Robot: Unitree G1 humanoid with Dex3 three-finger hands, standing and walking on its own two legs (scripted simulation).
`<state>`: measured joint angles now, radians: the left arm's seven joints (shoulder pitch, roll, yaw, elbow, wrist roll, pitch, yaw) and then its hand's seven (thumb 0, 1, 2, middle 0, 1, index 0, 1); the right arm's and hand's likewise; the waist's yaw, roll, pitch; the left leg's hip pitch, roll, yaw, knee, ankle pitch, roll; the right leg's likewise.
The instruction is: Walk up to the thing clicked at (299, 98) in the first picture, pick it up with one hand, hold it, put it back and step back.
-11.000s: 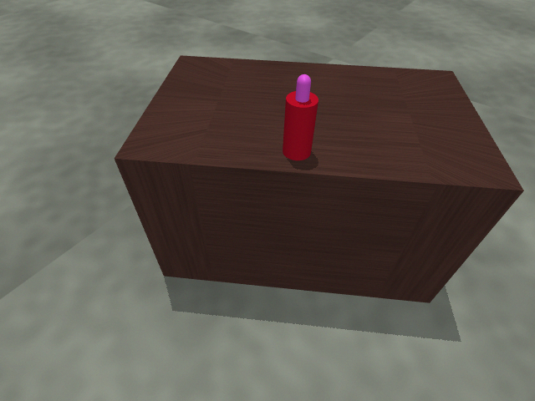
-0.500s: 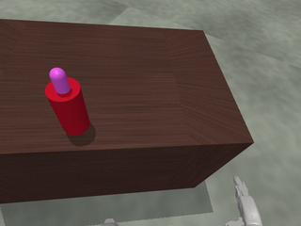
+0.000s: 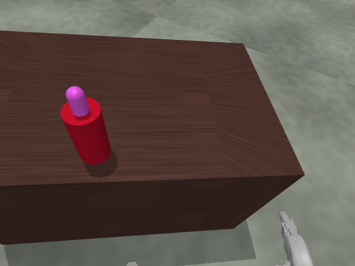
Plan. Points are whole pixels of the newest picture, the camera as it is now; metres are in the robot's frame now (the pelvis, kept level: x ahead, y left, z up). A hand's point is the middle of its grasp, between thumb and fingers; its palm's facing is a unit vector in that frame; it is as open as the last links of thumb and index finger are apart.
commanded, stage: go down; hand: left
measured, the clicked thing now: (86, 125) +0.44 +0.20 +0.04
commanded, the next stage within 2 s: approach in 0.14 s
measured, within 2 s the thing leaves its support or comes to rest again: neither
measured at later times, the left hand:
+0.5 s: hand out of the picture +0.38 +0.37 +0.08, palm faces +0.18 -0.98 +0.04, open 17.6 cm
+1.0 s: hand (75, 136) +0.44 +0.24 +0.00, palm faces +0.17 -0.98 +0.04, open 17.6 cm
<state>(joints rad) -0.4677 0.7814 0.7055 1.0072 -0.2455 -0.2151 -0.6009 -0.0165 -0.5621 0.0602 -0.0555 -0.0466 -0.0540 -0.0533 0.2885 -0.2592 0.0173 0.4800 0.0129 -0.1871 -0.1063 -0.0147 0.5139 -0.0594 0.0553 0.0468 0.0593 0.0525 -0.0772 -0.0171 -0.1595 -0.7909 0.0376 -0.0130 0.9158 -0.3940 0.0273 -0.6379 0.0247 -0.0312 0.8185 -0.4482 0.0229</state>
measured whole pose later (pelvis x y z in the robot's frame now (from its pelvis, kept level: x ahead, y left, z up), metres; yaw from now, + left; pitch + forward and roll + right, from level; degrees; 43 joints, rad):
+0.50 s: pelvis +0.00 -0.01 -0.01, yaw +0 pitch +18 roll -4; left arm -0.56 0.80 0.64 1.10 -0.26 -0.25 -0.61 -0.01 -0.56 0.04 -0.05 -0.04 -0.04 -0.05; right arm 0.28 -0.26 0.05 0.44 0.00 -0.19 -0.10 -0.01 0.53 -0.05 0.05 0.05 0.06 0.05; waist -0.10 -0.01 -0.15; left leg -0.88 0.04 -0.02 0.98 -0.41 0.02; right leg -0.73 0.02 -0.04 0.90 -0.48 0.02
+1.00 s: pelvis -0.01 +0.00 -0.03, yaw -2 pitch +21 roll -4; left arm -0.55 0.45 0.49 0.90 -0.16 -0.40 -0.21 -0.02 -0.58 0.01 -0.07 -0.04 -0.07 -0.04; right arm 0.35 -0.25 -0.07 0.22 -0.04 -0.07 0.01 -0.02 0.51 -0.06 0.05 0.05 0.06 0.05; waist -0.15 0.00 -0.15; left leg -1.02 0.06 -0.01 1.10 -0.46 0.02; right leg -0.88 0.05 -0.02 1.02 -0.52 0.02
